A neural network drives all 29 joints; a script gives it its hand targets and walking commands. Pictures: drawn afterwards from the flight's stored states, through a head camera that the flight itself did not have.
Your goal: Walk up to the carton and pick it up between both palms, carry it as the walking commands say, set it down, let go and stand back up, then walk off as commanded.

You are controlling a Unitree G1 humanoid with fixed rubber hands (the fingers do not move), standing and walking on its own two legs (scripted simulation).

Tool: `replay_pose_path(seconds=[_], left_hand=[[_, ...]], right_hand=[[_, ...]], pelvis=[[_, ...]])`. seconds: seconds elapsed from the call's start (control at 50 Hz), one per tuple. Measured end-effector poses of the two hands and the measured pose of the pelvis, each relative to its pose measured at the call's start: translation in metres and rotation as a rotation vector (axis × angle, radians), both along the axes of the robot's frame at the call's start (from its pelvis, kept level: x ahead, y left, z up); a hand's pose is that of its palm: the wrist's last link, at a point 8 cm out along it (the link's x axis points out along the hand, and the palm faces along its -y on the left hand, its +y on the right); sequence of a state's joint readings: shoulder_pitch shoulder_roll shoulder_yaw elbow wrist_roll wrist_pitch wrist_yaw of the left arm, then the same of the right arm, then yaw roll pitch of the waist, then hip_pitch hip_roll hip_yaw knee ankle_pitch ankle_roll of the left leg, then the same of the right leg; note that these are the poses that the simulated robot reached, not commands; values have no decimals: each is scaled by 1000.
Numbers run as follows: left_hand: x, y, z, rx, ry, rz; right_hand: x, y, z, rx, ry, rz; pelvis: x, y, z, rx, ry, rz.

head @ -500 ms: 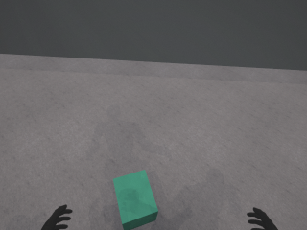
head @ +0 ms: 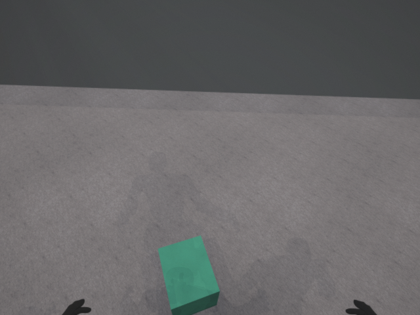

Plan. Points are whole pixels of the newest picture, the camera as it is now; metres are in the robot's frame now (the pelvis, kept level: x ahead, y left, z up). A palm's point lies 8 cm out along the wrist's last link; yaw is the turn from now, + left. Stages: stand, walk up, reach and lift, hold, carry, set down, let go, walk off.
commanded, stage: stand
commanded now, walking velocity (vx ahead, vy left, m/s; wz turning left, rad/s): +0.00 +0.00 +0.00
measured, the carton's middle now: (187, 277) +0.41 +0.08 -0.67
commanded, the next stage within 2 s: walk off in 0.88 s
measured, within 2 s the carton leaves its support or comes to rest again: neither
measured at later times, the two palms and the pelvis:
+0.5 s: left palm out of the picture +0.07 +0.30 -0.11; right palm out of the picture +0.08 -0.32 -0.09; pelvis -0.02 +0.00 +0.00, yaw +0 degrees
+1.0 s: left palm out of the picture +0.07 +0.30 -0.11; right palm out of the picture +0.08 -0.32 -0.09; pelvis -0.02 +0.00 +0.00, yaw +0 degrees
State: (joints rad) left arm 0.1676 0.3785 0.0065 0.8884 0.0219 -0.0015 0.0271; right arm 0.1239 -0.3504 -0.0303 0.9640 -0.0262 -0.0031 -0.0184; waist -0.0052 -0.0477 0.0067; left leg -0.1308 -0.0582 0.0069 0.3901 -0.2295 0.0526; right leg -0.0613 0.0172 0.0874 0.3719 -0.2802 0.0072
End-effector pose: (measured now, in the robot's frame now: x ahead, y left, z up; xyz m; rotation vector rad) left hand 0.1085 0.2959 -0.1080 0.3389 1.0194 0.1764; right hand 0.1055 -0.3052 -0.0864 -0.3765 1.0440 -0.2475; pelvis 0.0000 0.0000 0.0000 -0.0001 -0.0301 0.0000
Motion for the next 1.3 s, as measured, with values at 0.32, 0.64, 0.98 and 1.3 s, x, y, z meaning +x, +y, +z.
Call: replay_pose_path(seconds=[0.32, 0.64, 0.98, 1.3], left_hand=[[-31, 2, -3, 6, 67, 17], [-37, 5, -3, 14, 89, 24], [-37, 9, -2, 20, 99, 26], [-86, 38, -5, 65, 133, 166]], right_hand=[[-24, -9, -3, 1, 51, -14], [-29, -12, -4, 1, 67, -15], [-28, -11, -4, -1, 73, -9], [-47, 14, -29, 9, 261, 40]], pelvis=[[-12, -4, 3, -3, -7, -1], [-16, -5, 4, -4, -8, -1], [-17, -3, 4, -4, -8, 0], [-26, 18, -4, 2, 17, 108]])
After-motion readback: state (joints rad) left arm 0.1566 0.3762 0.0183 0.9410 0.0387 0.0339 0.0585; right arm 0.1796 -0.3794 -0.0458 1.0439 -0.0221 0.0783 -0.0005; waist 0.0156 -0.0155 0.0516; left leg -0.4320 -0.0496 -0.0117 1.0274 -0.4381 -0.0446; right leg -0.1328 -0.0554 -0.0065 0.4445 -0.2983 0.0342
